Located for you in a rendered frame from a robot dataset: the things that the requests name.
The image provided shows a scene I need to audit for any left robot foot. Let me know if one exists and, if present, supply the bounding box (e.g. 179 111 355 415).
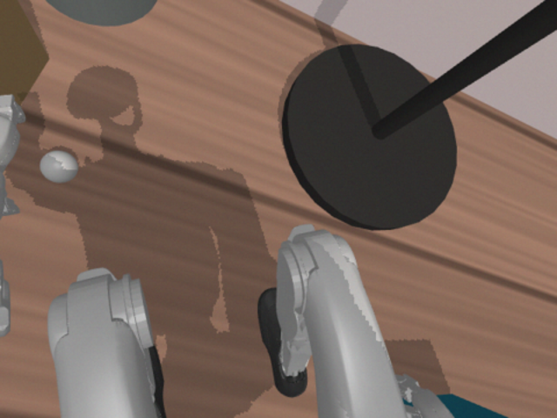
149 345 166 418

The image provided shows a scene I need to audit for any right robot foot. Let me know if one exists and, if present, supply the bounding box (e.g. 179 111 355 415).
258 287 307 397

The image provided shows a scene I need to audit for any left robot hand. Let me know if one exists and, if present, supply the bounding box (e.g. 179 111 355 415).
0 94 26 216

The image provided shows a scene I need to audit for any right robot hand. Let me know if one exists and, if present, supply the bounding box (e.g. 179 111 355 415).
395 374 454 418

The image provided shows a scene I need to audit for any coat stand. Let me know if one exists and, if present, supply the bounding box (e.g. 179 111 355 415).
282 0 557 231

